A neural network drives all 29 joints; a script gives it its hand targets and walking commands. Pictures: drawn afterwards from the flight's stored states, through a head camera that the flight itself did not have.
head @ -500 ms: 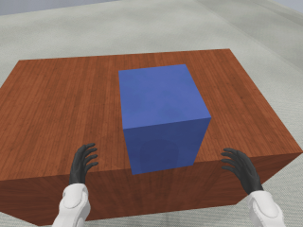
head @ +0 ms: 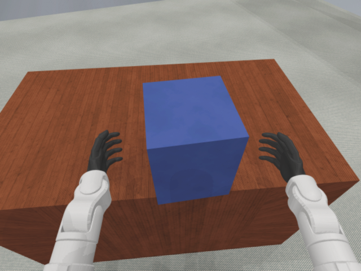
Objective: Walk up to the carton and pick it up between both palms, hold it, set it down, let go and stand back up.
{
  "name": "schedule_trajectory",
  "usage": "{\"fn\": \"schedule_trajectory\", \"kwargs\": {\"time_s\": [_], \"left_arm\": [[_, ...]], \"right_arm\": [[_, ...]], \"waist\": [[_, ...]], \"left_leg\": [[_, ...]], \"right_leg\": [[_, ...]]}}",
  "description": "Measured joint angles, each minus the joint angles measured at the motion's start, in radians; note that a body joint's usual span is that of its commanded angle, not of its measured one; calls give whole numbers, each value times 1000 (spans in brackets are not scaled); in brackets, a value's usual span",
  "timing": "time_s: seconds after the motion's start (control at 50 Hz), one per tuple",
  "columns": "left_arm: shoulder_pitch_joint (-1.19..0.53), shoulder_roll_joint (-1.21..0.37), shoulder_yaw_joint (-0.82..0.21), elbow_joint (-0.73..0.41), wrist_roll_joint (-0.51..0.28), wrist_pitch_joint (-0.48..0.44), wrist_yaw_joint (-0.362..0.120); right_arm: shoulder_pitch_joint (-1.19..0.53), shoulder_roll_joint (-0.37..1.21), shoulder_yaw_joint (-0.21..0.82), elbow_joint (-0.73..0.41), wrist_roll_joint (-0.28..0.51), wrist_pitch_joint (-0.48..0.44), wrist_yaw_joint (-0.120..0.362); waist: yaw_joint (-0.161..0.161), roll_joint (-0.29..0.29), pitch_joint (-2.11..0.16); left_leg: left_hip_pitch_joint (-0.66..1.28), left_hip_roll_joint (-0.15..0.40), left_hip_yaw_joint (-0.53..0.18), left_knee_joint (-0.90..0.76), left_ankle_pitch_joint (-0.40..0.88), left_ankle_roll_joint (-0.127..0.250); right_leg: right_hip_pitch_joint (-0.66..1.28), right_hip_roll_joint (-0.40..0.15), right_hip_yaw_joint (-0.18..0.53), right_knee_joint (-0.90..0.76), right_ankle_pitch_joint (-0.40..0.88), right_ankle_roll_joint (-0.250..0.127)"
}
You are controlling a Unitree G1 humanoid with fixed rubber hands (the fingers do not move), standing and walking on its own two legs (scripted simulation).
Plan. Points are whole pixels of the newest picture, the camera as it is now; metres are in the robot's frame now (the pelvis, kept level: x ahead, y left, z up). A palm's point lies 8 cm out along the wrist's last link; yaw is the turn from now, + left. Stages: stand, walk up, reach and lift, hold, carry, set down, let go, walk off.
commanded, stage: reach and lift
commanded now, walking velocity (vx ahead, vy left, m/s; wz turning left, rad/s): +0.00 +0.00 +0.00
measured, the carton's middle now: (188, 142) +0.42 +0.00 +0.03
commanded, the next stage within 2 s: none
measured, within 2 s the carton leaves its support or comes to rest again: neither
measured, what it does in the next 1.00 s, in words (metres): stands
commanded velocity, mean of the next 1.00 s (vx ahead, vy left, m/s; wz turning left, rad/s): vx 0.00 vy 0.00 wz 0.00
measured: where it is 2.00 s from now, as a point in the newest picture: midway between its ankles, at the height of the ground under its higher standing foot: outside the picture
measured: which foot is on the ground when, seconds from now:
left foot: down 0.00-1.00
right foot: down 0.00-1.00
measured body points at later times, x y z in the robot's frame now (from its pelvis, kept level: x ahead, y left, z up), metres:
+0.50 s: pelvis +0.01 +0.00 +0.00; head +0.02 -0.01 +0.45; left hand +0.37 +0.20 +0.15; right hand +0.40 -0.20 +0.15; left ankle +0.01 +0.12 -0.74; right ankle +0.04 -0.12 -0.74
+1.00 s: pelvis +0.01 +0.00 +0.00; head +0.02 -0.01 +0.45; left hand +0.43 +0.19 +0.21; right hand +0.46 -0.18 +0.20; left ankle +0.01 +0.12 -0.74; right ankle +0.04 -0.12 -0.74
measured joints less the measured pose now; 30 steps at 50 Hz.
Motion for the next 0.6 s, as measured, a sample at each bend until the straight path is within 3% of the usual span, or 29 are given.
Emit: {"fn": "schedule_trajectory", "kwargs": {"time_s": [0.28,0.6], "left_arm": [[-223,0,66,-1,3,196,0],[-368,0,121,8,28,272,-1]], "right_arm": [[-228,-22,0,1,12,194,-5],[-444,-69,23,121,69,252,-7]], "waist": [[7,0,0],[13,0,0]], "left_leg": [[1,0,0,-7,5,0],[1,0,0,-25,5,-3]], "right_leg": [[0,0,0,-5,3,-1],[0,0,0,-22,2,-1]]}}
